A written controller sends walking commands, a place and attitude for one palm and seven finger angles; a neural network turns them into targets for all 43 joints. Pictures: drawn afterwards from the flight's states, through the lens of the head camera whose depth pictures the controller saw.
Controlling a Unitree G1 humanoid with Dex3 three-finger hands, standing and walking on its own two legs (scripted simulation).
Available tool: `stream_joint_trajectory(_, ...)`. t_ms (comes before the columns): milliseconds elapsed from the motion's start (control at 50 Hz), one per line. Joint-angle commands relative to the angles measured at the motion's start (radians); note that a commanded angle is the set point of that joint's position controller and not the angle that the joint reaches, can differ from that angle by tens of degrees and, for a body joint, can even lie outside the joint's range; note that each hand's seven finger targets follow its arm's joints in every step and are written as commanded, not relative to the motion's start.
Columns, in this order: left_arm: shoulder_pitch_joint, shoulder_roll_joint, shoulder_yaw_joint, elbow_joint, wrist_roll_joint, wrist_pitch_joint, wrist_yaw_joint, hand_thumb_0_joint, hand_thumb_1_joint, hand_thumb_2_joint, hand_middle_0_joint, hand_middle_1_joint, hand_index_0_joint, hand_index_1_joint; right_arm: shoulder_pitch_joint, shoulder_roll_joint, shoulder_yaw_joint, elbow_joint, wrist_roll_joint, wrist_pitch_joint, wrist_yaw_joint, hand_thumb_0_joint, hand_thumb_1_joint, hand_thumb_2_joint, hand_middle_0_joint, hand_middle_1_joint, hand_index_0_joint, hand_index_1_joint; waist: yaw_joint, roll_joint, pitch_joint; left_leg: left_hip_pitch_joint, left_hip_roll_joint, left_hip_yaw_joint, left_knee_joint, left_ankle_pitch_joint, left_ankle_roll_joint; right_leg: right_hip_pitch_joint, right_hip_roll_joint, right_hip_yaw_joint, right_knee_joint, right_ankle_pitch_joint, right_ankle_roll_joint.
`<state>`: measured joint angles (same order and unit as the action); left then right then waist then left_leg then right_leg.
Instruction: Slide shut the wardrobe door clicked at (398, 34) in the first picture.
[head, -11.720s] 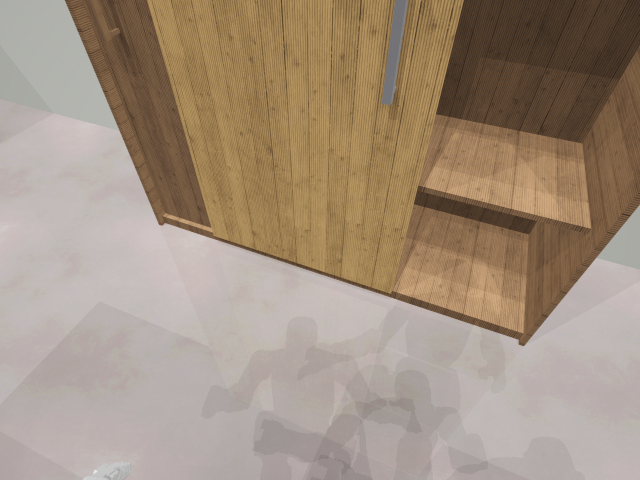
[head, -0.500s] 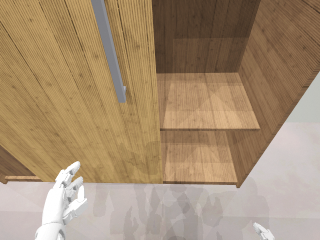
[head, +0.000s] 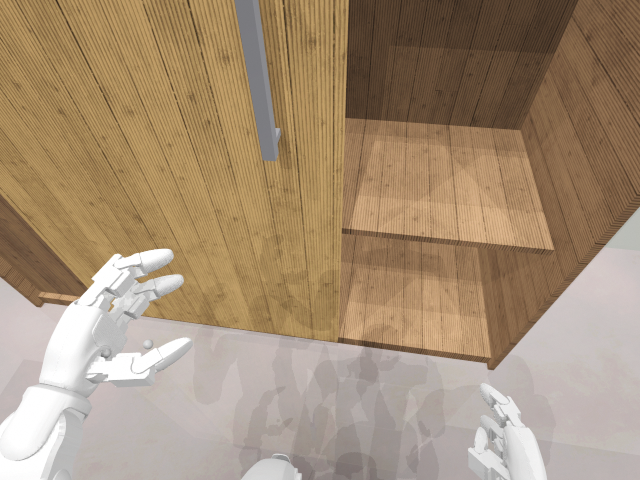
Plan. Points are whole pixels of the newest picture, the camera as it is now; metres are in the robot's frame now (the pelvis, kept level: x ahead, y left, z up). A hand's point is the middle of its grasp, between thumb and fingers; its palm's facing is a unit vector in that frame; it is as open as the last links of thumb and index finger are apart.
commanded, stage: raise the hand with hooked fingers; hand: left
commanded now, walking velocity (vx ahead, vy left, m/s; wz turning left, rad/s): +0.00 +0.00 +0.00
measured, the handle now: (260, 54) +0.57 +0.13 +0.24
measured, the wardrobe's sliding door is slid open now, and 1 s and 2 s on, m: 0.47 0.47 0.47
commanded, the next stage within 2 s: move the hooked fingers beside the handle in 1.38 s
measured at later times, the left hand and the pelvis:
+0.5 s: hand (49, 249) +0.28 +0.28 +0.19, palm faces +0.01 -1.00 -0.09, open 13.3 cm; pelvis +0.03 +0.04 +0.04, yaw -1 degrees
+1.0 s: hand out of the picture +0.27 +0.31 +0.27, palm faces +0.03 -0.99 -0.12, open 14.0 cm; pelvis +0.00 +0.03 +0.05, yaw +0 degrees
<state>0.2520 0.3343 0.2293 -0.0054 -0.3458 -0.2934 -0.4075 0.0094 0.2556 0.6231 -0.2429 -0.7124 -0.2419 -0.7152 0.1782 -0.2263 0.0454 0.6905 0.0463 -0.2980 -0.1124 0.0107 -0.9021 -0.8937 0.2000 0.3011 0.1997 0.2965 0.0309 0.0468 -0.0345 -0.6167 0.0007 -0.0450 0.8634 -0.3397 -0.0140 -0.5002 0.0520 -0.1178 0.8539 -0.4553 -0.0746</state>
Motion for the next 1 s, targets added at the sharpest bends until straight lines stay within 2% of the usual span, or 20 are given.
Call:
stream_joint_trajectory(0, -0.015, 0.264, 0.273, -0.138, -0.063, 0.145, 0.030, 0.000, 0.037, 0.530, -0.262, -0.855, -0.262, -0.855, -0.097, -0.156, -0.063, -0.193, 0.016, -0.035, -0.027, 0.000, -0.900, -0.900, 0.200, 0.300, 0.200, 0.300, 0.037, -0.108, -0.207, 0.127, 0.001, -0.035, -0.107, 0.056, 0.019, 0.188, -0.168, 0.330, -0.315, 0.173, 0.146)
stream_joint_trajectory(40, -0.058, 0.244, 0.293, -0.248, -0.094, 0.136, 0.064, 0.000, -0.010, 0.510, -0.265, -0.885, -0.265, -0.885, -0.091, -0.148, -0.055, -0.202, 0.015, -0.051, -0.024, 0.000, -0.900, -0.900, 0.200, 0.300, 0.200, 0.300, 0.035, -0.068, -0.221, 0.190, 0.000, -0.030, -0.138, 0.125, 0.018, 0.196, -0.139, 0.271, -0.308, 0.290, 0.136)
stream_joint_trajectory(60, -0.052, 0.255, 0.321, -0.263, -0.099, 0.122, 0.086, 0.000, -0.033, 0.500, -0.267, -0.900, -0.267, -0.900, -0.086, -0.150, -0.052, -0.201, 0.011, -0.060, -0.022, 0.000, -0.900, -0.900, 0.200, 0.300, 0.200, 0.300, 0.040, -0.068, -0.213, 0.194, 0.002, -0.033, -0.143, 0.151, 0.014, 0.208, -0.135, 0.267, -0.303, 0.351, 0.140)
stream_joint_trajectory(100, -0.036, 0.178, 0.254, -0.306, -0.091, 0.080, 0.095, 0.000, -0.080, 0.480, -0.270, -0.930, -0.270, -0.930, -0.053, -0.150, -0.057, -0.184, 0.011, -0.080, -0.008, 0.000, -0.900, -0.900, 0.200, 0.300, 0.200, 0.300, 0.016, -0.058, -0.196, 0.263, 0.003, -0.025, -0.177, 0.226, 0.018, 0.188, -0.098, 0.207, -0.283, 0.499, 0.132)
stream_joint_trajectory(140, -0.026, 0.158, 0.204, -0.310, -0.072, 0.061, 0.085, 0.000, -0.127, 0.460, -0.273, -0.960, -0.273, -0.960, -0.031, -0.165, -0.066, -0.174, 0.010, -0.093, -0.001, 0.000, -0.900, -0.900, 0.200, 0.300, 0.200, 0.300, 0.004, -0.041, -0.194, 0.324, 0.003, -0.014, -0.204, 0.285, 0.026, 0.170, -0.065, 0.153, -0.270, 0.554, 0.124)
stream_joint_trajectory(160, -0.022, 0.154, 0.190, -0.280, -0.058, 0.071, 0.081, 0.000, -0.150, 0.450, -0.275, -0.975, -0.275, -0.975, -0.032, -0.172, -0.069, -0.169, 0.012, -0.096, 0.000, 0.000, -0.900, -0.900, 0.200, 0.300, 0.200, 0.300, 0.000, -0.039, -0.167, 0.331, 0.004, -0.008, -0.203, 0.297, 0.029, 0.167, -0.064, 0.154, -0.276, 0.567, 0.130)
stream_joint_trajectory(200, -0.063, 0.179, 0.179, -0.254, -0.047, 0.107, 0.060, 0.000, -0.197, 0.430, -0.278, -1.005, -0.278, -1.005, -0.030, -0.182, -0.071, -0.163, 0.018, -0.096, -0.005, 0.000, -0.900, -0.900, 0.200, 0.300, 0.200, 0.300, -0.006, -0.034, -0.130, 0.342, 0.004, -0.008, -0.241, 0.277, 0.034, 0.155, -0.050, 0.131, -0.295, 0.495, 0.115)
stream_joint_trajectory(280, -0.181, 0.247, 0.209, -0.324, -0.040, 0.181, 0.049, 0.000, -0.290, 0.390, -0.285, -1.065, -0.285, -1.065, -0.053, -0.183, -0.069, -0.172, 0.023, -0.091, -0.024, 0.000, -0.900, -0.900, 0.200, 0.300, 0.200, 0.300, 0.014, 0.028, -0.158, 0.415, 0.002, -0.011, -0.307, 0.284, 0.037, 0.187, -0.026, 0.084, -0.331, 0.383, 0.077)
stream_joint_trajectory(340, -0.248, 0.290, 0.263, -0.394, -0.047, 0.199, 0.068, 0.000, -0.360, 0.360, -0.290, -1.110, -0.290, -1.110, -0.060, -0.177, -0.061, -0.173, 0.018, -0.089, -0.030, 0.000, -0.900, -0.900, 0.200, 0.300, 0.200, 0.300, 0.025, 0.071, -0.214, 0.497, 0.004, -0.024, -0.336, 0.361, 0.025, 0.226, -0.015, 0.062, -0.347, 0.416, 0.064)
stream_joint_trajectory(360, -0.262, 0.317, 0.292, -0.393, -0.048, 0.201, 0.080, 0.000, -0.383, 0.350, -0.292, -1.125, -0.292, -1.125, -0.053, -0.179, -0.058, -0.163, 0.015, -0.087, -0.028, 0.000, -0.900, -0.900, 0.200, 0.300, 0.200, 0.300, 0.030, 0.063, -0.222, 0.499, 0.005, -0.024, -0.339, 0.372, 0.022, 0.248, -0.011, 0.059, -0.354, 0.417, 0.060)
stream_joint_trajectory(380, -0.276, 0.292, 0.274, -0.398, -0.052, 0.206, 0.079, 0.000, -0.407, 0.340, -0.293, -1.140, -0.293, -1.140, -0.063, -0.170, -0.053, -0.167, 0.017, -0.086, -0.027, 0.000, -0.900, -0.900, 0.200, 0.300, 0.200, 0.300, 0.027, 0.080, -0.207, 0.514, 0.006, -0.030, -0.352, 0.393, 0.016, 0.246, -0.009, 0.053, -0.363, 0.425, 0.058)
stream_joint_trajectory(480, -0.346, 0.280, 0.243, -0.302, -0.053, 0.294, 0.052, 0.000, -0.500, 0.300, -0.300, -1.200, -0.300, -1.200, -0.086, -0.173, -0.039, -0.159, 0.027, -0.066, -0.020, 0.000, -0.900, -0.900, 0.200, 0.300, 0.200, 0.300, 0.026, 0.095, -0.142, 0.529, 0.014, -0.043, -0.409, 0.363, 0.002, 0.263, -0.003, 0.045, -0.414, 0.394, 0.053)
stream_joint_trajectory(560, -0.431, 0.317, 0.242, -0.233, -0.039, 0.419, 0.017, 0.000, -0.500, 0.300, -0.300, -1.200, -0.300, -1.200, -0.114, -0.177, -0.027, -0.167, 0.038, -0.028, -0.026, 0.000, -0.900, -0.900, 0.200, 0.300, 0.200, 0.300, 0.026, 0.067, -0.112, 0.527, 0.012, -0.049, -0.447, 0.289, 0.009, 0.275, -0.002, 0.052, -0.459, 0.347, 0.050)
stream_joint_trajectory(600, -0.516, 0.348, 0.248, -0.253, -0.035, 0.457, 0.006, 0.000, -0.500, 0.300, -0.300, -1.200, -0.300, -1.200, -0.130, -0.174, -0.021, -0.178, 0.040, -0.011, -0.029, 0.000, -0.900, -0.900, 0.200, 0.300, 0.200, 0.300, 0.021, 0.051, -0.131, 0.553, 0.013, -0.060, -0.467, 0.273, 0.009, 0.277, -0.002, 0.049, -0.471, 0.333, 0.051)
stream_joint_trajectory(680, -0.665, 0.421, 0.298, -0.299, -0.039, 0.465, 0.006, 0.000, -0.500, 0.300, -0.300, -1.200, -0.300, -1.200, -0.161, -0.169, -0.008, -0.185, 0.036, 0.004, -0.031, 0.000, -0.900, -0.900, 0.200, 0.300, 0.200, 0.300, 0.019, 0.065, -0.166, 0.590, 0.008, -0.072, -0.491, 0.246, 0.010, 0.294, -0.002, 0.051, -0.499, 0.308, 0.044)
stream_joint_trajectory(760, -0.691, 0.467, 0.337, -0.247, -0.039, 0.466, -0.001, 0.000, -0.500, 0.300, -0.300, -1.200, -0.300, -1.200, -0.172, -0.169, -0.001, -0.179, 0.034, 0.016, -0.030, 0.000, -0.900, -0.900, 0.200, 0.300, 0.200, 0.300, 0.028, 0.084, -0.167, 0.600, 0.005, -0.072, -0.506, 0.223, 0.013, 0.306, 0.001, 0.053, -0.521, 0.291, 0.038)
stream_joint_trajectory(860, -0.710, 0.489, 0.328, -0.093, -0.036, 0.555, -0.038, 0.000, -0.500, 0.300, -0.300, -1.200, -0.300, -1.200, -0.189, -0.176, 0.001, -0.175, 0.049, 0.036, -0.027, 0.000, -0.900, -0.900, 0.200, 0.300, 0.200, 0.300, 0.029, 0.062, -0.091, 0.537, -0.004, -0.057, -0.521, 0.158, 0.025, 0.305, -0.013, 0.072, -0.557, 0.248, 0.039)
stream_joint_trajectory(880, -0.699, 0.459, 0.295, -0.069, -0.037, 0.572, -0.051, 0.000, -0.500, 0.300, -0.300, -1.200, -0.300, -1.200, -0.188, -0.177, 0.002, -0.177, 0.055, 0.039, -0.022, 0.000, -0.900, -0.900, 0.200, 0.300, 0.200, 0.300, 0.021, 0.048, -0.077, 0.527, -0.005, -0.055, -0.526, 0.143, 0.025, 0.295, -0.016, 0.070, -0.559, 0.237, 0.044)
stream_joint_trajectory(960, -0.661, 0.424, 0.260, -0.062, -0.044, 0.601, -0.074, 0.000, -0.500, 0.300, -0.300, -1.200, -0.300, -1.200, -0.197, -0.183, -0.006, -0.197, 0.065, 0.042, -0.008, 0.000, -0.900, -0.900, 0.200, 0.300, 0.200, 0.300, 0.019, 0.005, -0.079, 0.516, -0.008, -0.043, -0.501, 0.136, 0.029, 0.284, -0.025, 0.094, -0.563, 0.218, 0.052)
stream_joint_trajectory(980, -0.684, 0.461, 0.287, -0.097, -0.050, 0.593, -0.073, 0.000, -0.500, 0.300, -0.300, -1.200, -0.300, -1.200, -0.200, -0.189, -0.011, -0.202, 0.064, 0.039, -0.006, 0.000, -0.900, -0.900, 0.200, 0.300, 0.200, 0.300, 0.021, -0.002, -0.108, 0.513, -0.010, -0.040, -0.493, 0.140, 0.032, 0.294, -0.033, 0.108, -0.565, 0.209, 0.056)
